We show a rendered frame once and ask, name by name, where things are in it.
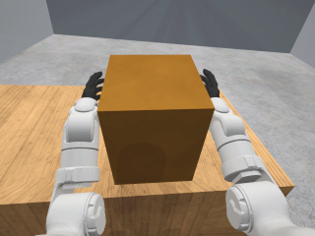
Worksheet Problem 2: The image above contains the carton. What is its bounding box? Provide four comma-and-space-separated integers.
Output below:
96, 54, 215, 185

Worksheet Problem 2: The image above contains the robot left forearm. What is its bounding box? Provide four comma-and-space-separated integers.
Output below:
45, 97, 100, 232

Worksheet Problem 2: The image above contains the robot right forearm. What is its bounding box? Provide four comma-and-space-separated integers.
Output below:
209, 97, 290, 216

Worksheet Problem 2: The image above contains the left robot upper arm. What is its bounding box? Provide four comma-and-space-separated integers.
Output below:
35, 192, 106, 236

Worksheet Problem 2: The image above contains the robot left hand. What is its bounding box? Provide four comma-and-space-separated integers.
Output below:
81, 71, 104, 101

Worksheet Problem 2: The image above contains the robot right hand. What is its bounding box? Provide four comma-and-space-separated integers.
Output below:
200, 69, 220, 98

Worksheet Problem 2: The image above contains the right robot upper arm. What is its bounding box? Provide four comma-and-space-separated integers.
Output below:
225, 181, 315, 236

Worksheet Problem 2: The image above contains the pedestal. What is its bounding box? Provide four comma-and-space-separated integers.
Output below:
0, 85, 295, 236

